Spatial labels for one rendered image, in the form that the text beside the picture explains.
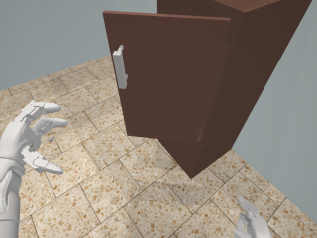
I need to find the cupboard door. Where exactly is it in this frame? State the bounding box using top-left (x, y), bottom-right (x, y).
top-left (102, 10), bottom-right (231, 143)

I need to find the handle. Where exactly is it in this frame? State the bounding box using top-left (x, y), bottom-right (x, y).
top-left (112, 45), bottom-right (128, 89)

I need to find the left robot hand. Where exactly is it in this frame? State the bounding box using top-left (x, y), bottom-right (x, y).
top-left (0, 100), bottom-right (69, 175)

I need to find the right robot hand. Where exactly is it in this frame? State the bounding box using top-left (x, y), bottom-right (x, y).
top-left (234, 196), bottom-right (272, 238)

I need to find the left robot forearm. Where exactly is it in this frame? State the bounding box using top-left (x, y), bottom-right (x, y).
top-left (0, 157), bottom-right (26, 238)

